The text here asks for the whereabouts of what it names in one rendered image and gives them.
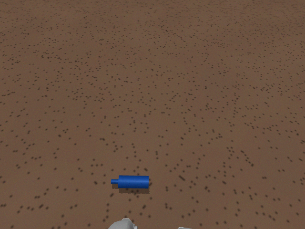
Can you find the bottle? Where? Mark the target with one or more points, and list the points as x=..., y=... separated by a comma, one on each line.
x=131, y=181

